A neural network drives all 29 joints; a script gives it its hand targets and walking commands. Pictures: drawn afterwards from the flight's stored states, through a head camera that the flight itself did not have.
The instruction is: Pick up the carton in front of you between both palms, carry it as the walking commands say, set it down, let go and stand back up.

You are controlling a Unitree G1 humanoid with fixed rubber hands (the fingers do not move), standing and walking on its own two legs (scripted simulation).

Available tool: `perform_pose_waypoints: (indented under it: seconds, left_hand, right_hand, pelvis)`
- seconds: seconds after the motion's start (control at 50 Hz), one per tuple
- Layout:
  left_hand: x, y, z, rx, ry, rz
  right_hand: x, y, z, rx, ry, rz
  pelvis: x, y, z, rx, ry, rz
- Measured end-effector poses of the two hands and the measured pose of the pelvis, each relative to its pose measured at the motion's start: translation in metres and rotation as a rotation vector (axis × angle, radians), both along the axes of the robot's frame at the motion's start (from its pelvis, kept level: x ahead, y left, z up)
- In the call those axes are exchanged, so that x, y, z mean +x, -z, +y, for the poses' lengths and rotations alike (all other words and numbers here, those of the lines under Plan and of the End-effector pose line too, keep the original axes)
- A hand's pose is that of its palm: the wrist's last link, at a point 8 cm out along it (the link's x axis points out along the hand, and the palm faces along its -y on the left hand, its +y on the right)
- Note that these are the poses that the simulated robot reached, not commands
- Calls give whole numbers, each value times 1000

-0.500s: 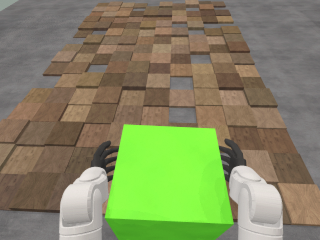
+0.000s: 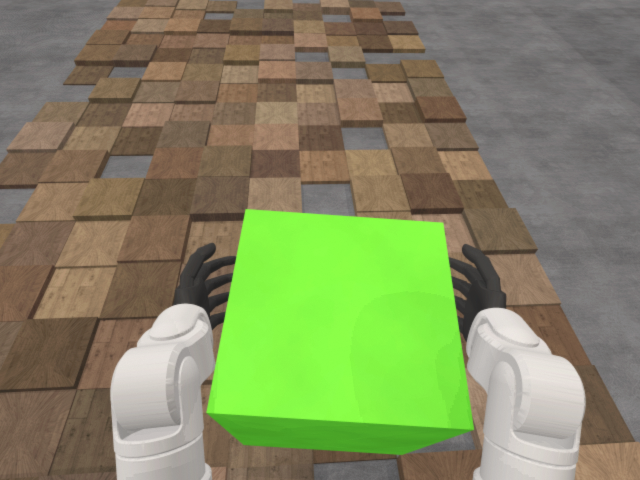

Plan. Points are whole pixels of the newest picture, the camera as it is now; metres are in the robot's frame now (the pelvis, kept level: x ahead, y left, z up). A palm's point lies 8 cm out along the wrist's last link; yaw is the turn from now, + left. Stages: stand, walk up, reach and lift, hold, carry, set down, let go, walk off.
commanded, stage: carry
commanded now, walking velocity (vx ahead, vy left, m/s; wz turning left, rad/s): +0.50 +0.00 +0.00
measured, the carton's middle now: (332, 345) +0.29 +0.00 +0.04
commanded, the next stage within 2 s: none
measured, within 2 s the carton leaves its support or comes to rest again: neither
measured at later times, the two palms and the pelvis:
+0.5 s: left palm (252, 88) +0.70 +0.12 +0.14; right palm (429, 84) +0.72 -0.18 +0.14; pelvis +0.29 -0.04 +0.00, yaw +1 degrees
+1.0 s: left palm (271, 41) +0.87 +0.10 +0.14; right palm (423, 40) +0.88 -0.19 +0.15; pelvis +0.49 -0.05 +0.00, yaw +1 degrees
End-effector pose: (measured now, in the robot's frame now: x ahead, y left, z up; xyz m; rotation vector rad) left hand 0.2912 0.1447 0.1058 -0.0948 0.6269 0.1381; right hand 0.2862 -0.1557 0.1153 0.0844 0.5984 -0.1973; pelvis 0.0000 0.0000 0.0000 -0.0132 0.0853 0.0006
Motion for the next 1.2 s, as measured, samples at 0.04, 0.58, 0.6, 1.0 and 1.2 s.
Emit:
perform_pose_waypoints:
  seconds: [0.04,0.58,0.6,1.0,1.2]
  left_hand:
    - [31,-12,-1,5,-9,-39]
    - [458,-30,-20,22,-21,35]
    - [470,-26,-20,14,-12,26]
    - [580,-39,-40,49,-19,9]
    - [641,-47,-38,65,41,67]
  right_hand:
    - [34,-12,-1,7,-8,-39]
    - [475,-29,-19,11,-47,35]
    - [484,-28,-19,1,-42,26]
    - [598,-35,-39,3,-67,8]
    - [647,-44,-38,-66,-67,70]
  pelvis:
    - [27,1,-4,2,-5,-3]
    - [347,16,-28,5,-4,12]
    - [358,19,-27,13,-3,11]
    - [487,4,-48,25,-12,38]
    - [557,10,-45,12,-16,6]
